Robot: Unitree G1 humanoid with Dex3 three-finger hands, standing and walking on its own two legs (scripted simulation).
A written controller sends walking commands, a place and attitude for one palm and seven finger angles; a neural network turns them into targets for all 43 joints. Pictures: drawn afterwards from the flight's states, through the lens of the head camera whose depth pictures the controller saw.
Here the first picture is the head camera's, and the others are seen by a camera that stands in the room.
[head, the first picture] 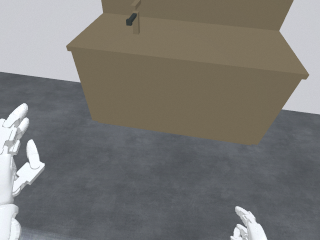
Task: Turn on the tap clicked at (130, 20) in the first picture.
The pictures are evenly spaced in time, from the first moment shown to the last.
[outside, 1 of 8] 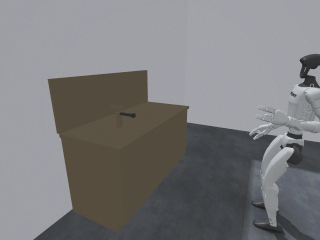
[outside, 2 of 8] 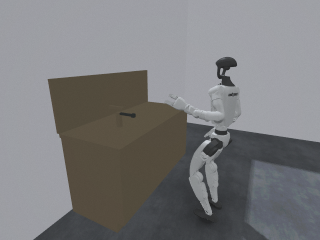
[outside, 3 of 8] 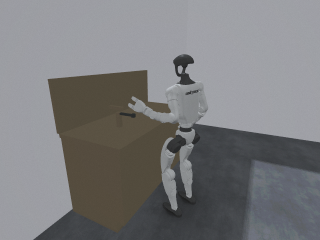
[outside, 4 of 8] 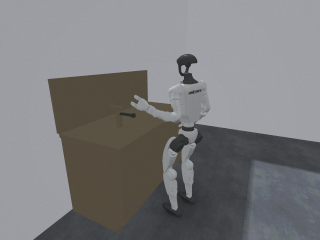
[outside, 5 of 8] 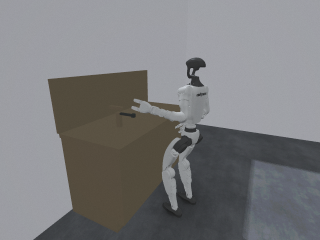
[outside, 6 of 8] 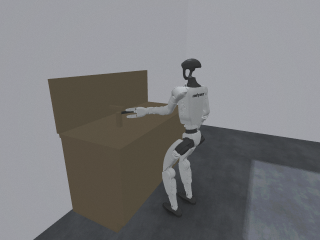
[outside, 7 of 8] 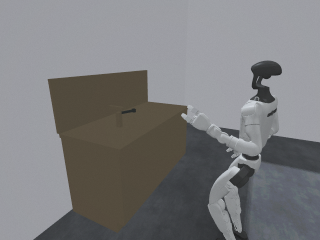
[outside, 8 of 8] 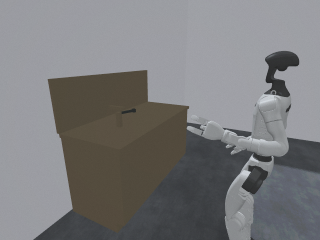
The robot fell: no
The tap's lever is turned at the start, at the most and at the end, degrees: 0 67 67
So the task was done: yes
